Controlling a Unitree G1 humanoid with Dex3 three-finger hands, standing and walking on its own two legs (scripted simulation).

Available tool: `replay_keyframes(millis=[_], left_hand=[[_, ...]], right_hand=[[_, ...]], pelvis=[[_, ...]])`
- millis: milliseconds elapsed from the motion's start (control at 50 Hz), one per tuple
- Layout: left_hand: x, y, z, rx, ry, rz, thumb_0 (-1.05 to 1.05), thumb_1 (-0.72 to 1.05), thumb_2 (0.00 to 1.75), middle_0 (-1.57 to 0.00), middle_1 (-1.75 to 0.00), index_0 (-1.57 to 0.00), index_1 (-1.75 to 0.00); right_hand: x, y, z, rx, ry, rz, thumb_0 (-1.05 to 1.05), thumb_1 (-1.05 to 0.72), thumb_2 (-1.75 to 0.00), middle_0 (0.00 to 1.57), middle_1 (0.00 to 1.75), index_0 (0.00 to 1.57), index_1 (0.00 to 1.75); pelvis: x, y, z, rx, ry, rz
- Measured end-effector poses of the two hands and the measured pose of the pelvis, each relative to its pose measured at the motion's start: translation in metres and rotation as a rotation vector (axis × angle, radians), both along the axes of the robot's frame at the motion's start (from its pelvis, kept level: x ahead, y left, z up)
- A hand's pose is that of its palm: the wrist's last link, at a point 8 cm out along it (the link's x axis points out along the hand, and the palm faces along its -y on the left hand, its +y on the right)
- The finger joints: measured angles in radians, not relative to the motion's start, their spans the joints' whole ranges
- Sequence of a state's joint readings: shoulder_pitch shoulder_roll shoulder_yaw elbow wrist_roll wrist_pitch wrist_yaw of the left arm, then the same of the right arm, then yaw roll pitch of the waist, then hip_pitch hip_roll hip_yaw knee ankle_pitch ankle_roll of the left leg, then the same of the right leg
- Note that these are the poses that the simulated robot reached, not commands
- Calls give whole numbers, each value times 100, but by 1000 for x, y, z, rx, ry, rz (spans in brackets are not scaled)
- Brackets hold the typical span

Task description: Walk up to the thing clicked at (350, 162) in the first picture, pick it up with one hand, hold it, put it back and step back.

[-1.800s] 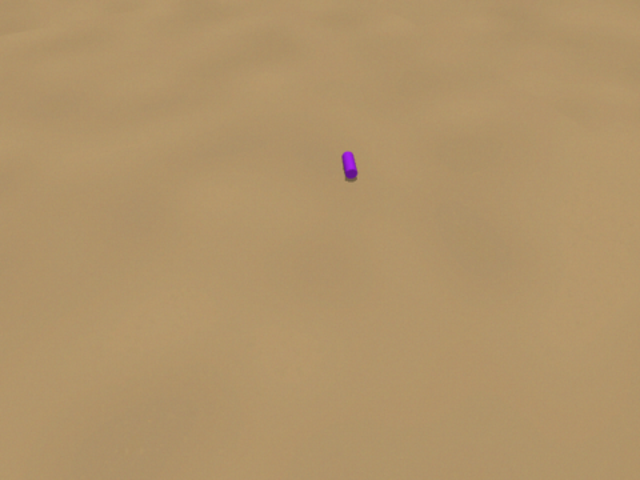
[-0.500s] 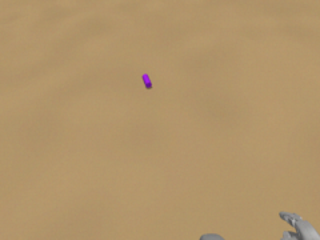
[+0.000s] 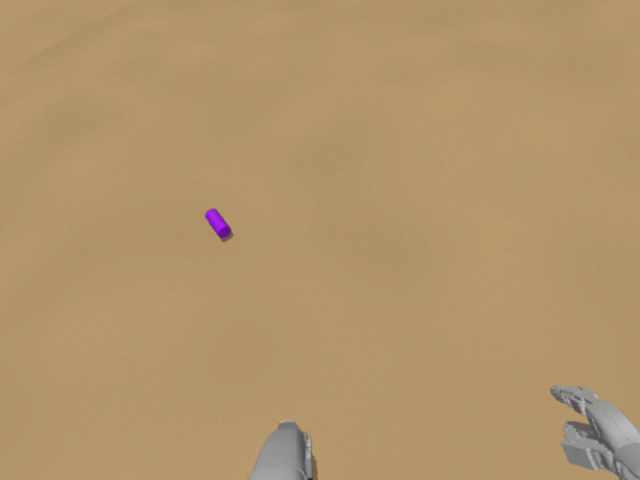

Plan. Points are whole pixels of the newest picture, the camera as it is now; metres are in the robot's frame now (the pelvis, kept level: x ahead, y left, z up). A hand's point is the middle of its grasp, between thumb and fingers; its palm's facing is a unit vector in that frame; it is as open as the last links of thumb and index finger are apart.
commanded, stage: walk up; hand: left
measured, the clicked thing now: (218, 223) +1.19 +0.56 -0.73
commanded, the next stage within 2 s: none
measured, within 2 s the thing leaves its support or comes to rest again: neither
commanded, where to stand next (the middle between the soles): +0.76 +0.72 m, yaw -56 degrees
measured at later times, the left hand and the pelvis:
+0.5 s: hand (127, 297) +0.45 +0.41 -0.11, palm faces -0.31 -0.79 -0.53, open 7.4 cm; pelvis +0.25 +0.16 +0.00, yaw -15 degrees
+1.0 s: hand (62, 247) +0.63 +0.65 -0.16, palm faces -0.40 -0.67 -0.63, open 7.4 cm; pelvis +0.44 +0.35 -0.03, yaw -27 degrees
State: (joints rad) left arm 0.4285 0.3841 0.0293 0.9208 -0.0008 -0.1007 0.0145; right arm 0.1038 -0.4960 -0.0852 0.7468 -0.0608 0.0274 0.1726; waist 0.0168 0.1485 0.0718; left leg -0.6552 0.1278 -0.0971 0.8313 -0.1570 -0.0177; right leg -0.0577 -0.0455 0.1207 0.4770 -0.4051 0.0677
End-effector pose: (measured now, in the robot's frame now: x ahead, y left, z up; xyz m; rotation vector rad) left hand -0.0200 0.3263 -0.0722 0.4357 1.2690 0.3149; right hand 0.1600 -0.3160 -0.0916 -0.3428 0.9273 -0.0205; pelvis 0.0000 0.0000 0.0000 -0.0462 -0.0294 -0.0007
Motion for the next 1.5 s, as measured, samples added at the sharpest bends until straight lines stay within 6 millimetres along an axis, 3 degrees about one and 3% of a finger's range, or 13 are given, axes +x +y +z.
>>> replay_keyframes(millis=[80, 160, 240, 340, 500, 580, 700, 880, 980, 1120, 1240, 1340, 1500], left_hand=[[86, 63, -26, 26, 8, -102, 1, 89, 89, -21, -30, -21, -30], [193, 105, -38, 61, -61, -197, 1, 89, 89, -21, -30, -21, -30], [283, 109, -16, 12, -143, -290, 1, 90, 89, -20, -30, -20, -30], [363, 120, 5, 8, -150, -384, 0, 90, 89, -20, -30, -21, -30], [469, 118, 7, 19, -189, -460, 0, 90, 89, -20, -30, -21, -30], [493, 130, 0, 37, -241, -439, 0, 90, 89, -21, -30, -21, -30], [499, 174, 5, 72, -178, -398, 0, 89, 89, -21, -30, -21, -30], [567, 288, -10, 138, -56, -476, 1, 89, 89, -21, -30, -21, -30], [644, 346, -35, 189, -27, -497, 1, 89, 89, -21, -30, -21, -30], [737, 324, -20, 76, -64, -619, 1, 90, 89, -21, -30, -21, -30], [798, 307, -13, 47, -134, -737, 0, 90, 89, -21, -30, -21, -30], [821, 332, -7, 77, -205, -739, 0, 89, 89, -21, -30, -21, -30], [853, 401, 14, 109, -234, -761, 0, 89, 89, -21, -30, -21, -30]], right_hand=[[22, 21, -3, -67, -4, -97, 0, -91, -90, 20, 30, 20, 30], [1, 51, -2, -110, 55, -224, 0, -91, -90, 20, 30, 20, 30], [-28, 83, 11, -92, 191, -355, 0, -91, -90, 20, 30, 20, 30], [-38, 118, 17, -72, 230, -453, 0, -91, -90, 20, 30, 20, 30], [-2, 163, -22, -3, 260, -546, 1, -91, -90, 20, 30, 20, 30], [56, 181, -44, 19, 237, -509, 1, -91, -90, 20, 30, 20, 30], [156, 200, -30, 28, 103, -436, 1, -91, -90, 20, 30, 20, 30], [238, 238, -18, -94, 44, -478, 0, -91, -90, 20, 30, 20, 30], [244, 300, -19, -131, 95, -537, 0, -91, -90, 20, 30, 20, 30], [215, 388, -8, -49, 255, -693, 0, -91, -90, 20, 30, 20, 30], [212, 431, -31, -4, 287, -790, 0, -90, -90, 20, 30, 20, 30], [247, 458, -55, 28, 260, -790, 1, -91, -90, 20, 30, 20, 30], [312, 494, -51, 23, 129, -740, 0, -91, -90, 20, 30, 20, 30]], pelvis=[[49, 46, -22, -11, 16, -43], [80, 80, -25, 15, -4, -77], [114, 103, 1, 18, 16, -107], [166, 128, 14, 40, 21, -169], [246, 157, -3, 57, 13, -258], [272, 170, -17, 14, 3, -286], [315, 204, -9, 11, -10, -322], [396, 293, -29, 0, 41, -406], [435, 340, -39, 27, 26, -459], [483, 375, -6, 29, 43, -504], [518, 402, -15, 56, 26, -561], [536, 433, -25, 5, -8, -595], [573, 498, -23, 40, -31, -640]])
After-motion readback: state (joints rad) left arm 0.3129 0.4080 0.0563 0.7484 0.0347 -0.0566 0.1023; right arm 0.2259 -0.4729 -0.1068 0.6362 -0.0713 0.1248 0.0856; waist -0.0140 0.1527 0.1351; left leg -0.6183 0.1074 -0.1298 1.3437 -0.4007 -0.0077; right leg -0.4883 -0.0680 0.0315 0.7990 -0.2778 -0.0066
